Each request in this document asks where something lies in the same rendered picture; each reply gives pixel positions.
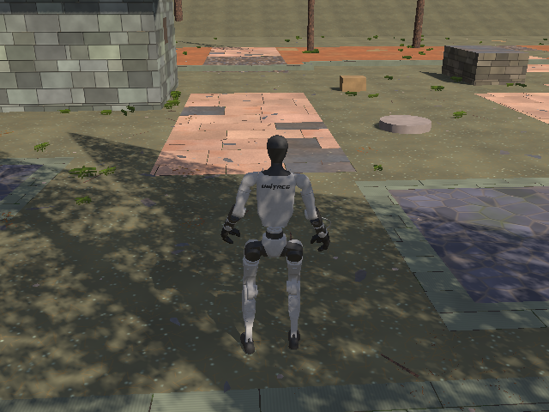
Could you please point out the left robot shin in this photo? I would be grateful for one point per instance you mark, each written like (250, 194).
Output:
(249, 310)

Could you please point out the left robot hand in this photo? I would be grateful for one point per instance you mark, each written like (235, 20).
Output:
(224, 234)

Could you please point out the robot right thigh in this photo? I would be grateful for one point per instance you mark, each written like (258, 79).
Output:
(294, 253)

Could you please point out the robot left forearm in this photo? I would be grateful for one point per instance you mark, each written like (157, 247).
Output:
(230, 220)

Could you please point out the robot left upper arm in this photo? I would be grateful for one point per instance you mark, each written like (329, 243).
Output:
(243, 193)

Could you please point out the robot right upper arm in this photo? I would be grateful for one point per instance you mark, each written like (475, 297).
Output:
(303, 182)

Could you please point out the right robot hand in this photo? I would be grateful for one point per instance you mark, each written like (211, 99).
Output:
(325, 241)

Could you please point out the robot right forearm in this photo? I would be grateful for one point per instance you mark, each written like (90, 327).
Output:
(319, 226)

